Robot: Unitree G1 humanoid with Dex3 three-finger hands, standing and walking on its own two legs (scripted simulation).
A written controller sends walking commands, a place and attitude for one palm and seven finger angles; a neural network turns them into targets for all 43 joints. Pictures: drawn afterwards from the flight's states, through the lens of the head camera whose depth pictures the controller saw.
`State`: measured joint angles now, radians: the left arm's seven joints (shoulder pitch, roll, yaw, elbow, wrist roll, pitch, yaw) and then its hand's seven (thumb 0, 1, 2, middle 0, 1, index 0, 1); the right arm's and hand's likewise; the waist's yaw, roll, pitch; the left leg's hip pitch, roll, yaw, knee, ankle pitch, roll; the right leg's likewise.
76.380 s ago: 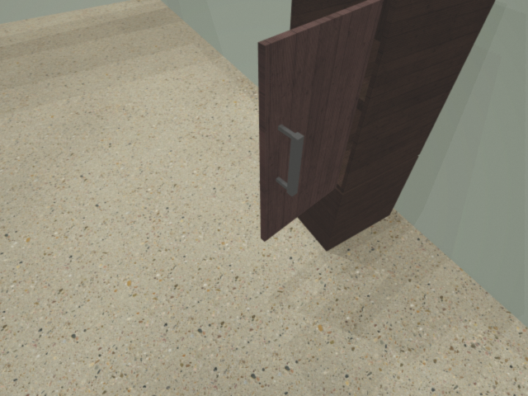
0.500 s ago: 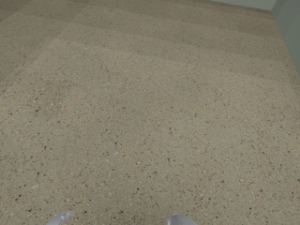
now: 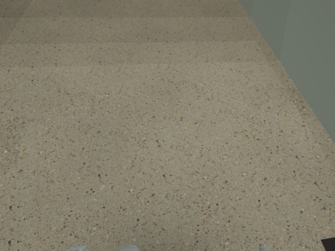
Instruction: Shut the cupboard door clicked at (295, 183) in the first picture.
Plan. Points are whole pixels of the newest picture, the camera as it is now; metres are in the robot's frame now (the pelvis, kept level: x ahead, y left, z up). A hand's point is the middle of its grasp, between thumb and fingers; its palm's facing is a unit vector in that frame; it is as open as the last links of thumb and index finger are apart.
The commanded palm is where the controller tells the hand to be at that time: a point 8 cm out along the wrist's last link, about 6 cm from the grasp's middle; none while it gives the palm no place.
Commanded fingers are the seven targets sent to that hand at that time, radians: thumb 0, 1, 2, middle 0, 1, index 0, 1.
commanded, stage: turn to face it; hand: left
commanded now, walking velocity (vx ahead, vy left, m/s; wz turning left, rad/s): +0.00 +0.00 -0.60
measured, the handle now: out of the picture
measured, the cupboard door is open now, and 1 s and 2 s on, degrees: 2 2 2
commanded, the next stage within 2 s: none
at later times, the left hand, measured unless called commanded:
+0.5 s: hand (115, 232) +0.18 +0.15 -0.15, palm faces -0.29 -0.91 -0.28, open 7.4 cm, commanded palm none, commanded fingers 0.00 0.90 0.90 -0.20 -0.30 -0.20 -0.30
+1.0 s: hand (135, 198) +0.27 +0.11 -0.15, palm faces -0.56 -0.80 -0.21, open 7.4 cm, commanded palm none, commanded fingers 0.00 0.90 0.90 -0.20 -0.30 -0.20 -0.30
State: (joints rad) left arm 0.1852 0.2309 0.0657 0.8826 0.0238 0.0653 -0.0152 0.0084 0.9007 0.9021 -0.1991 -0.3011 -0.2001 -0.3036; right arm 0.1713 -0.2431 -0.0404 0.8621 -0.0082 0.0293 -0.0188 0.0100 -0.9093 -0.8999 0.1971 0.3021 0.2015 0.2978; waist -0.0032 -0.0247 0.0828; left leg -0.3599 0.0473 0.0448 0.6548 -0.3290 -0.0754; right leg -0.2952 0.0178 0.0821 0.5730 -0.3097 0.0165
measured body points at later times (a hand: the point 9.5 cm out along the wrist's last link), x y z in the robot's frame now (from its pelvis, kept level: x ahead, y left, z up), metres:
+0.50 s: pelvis +0.02 -0.02 +0.00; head +0.07 -0.06 +0.45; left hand +0.19 +0.20 -0.13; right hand +0.00 -0.31 -0.15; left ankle +0.02 +0.12 -0.66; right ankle -0.02 -0.12 -0.73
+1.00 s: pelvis +0.06 -0.01 +0.01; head +0.12 -0.02 +0.46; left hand +0.30 +0.15 -0.14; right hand -0.04 -0.25 -0.12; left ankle +0.11 +0.09 -0.73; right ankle -0.05 -0.11 -0.67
